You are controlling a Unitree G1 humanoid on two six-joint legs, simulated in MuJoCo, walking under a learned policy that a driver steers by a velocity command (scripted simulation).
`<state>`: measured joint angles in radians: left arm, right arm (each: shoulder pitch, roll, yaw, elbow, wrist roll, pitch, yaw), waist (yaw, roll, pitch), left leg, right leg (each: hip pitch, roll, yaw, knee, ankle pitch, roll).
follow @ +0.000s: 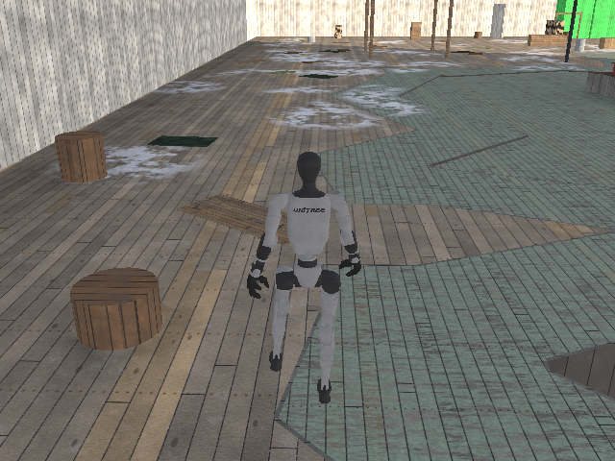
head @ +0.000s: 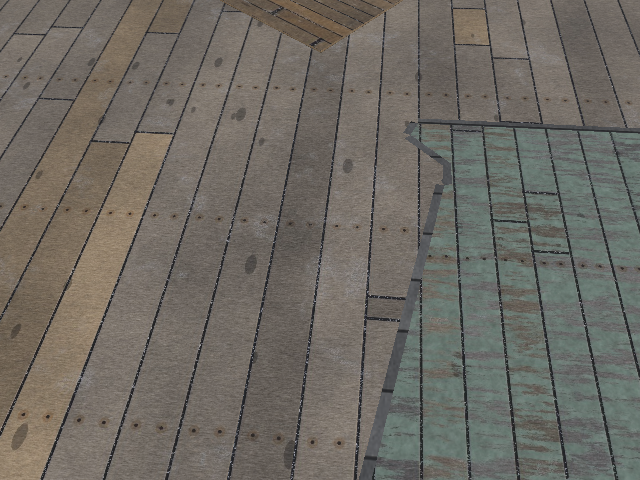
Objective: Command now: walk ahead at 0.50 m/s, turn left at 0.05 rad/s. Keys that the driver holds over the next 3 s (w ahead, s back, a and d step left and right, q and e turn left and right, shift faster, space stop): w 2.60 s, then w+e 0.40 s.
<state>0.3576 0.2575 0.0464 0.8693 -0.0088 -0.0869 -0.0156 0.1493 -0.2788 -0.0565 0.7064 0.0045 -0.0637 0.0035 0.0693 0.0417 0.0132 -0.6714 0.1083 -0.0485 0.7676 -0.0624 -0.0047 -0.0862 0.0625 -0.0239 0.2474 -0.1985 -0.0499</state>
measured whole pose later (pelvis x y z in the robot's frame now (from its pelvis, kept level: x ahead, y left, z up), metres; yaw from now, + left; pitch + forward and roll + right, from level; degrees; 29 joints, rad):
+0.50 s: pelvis +0.28 +0.06 +0.00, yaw +0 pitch +2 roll +1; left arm 0.14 0.30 0.05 0.80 0.00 -0.06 -0.01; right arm 0.35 -0.26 -0.06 0.83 0.00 -0.08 0.02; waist -0.05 -0.04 0.01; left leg -0.10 -0.07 0.04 0.25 -0.18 0.05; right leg -0.69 -0.13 0.04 0.85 -0.07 0.02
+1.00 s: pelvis +0.56 -0.01 +0.00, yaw -1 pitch +1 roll -1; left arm 0.33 0.26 0.05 0.88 0.00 -0.08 -0.02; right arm 0.17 -0.29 -0.06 0.80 0.00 -0.06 0.00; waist 0.05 0.04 0.01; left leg -0.67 0.13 -0.04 0.91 -0.12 -0.01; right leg -0.13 0.06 -0.05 0.27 -0.16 -0.06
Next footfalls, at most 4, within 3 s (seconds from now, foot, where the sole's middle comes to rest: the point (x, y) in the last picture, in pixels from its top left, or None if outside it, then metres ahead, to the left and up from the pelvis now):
0.20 left None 0.29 0.15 -0.78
0.72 right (410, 435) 0.58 -0.10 -0.78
1.26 left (308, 311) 0.88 0.14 -0.78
1.80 right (406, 223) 1.18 -0.10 -0.78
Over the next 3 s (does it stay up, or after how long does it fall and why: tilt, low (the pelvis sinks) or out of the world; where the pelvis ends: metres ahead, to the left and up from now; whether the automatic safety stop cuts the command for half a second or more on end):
stays up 1.67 -0.01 -0.02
